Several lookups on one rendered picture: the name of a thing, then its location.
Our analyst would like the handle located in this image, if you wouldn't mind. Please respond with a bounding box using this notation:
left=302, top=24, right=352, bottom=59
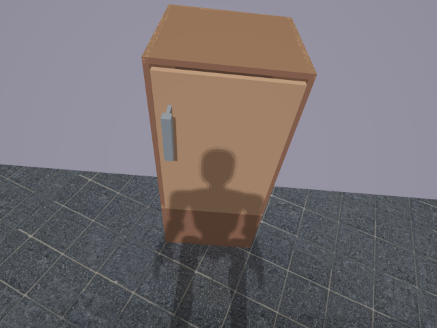
left=160, top=105, right=174, bottom=161

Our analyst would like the cupboard door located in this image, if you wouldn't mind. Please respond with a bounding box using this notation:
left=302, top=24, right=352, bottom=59
left=150, top=67, right=307, bottom=215

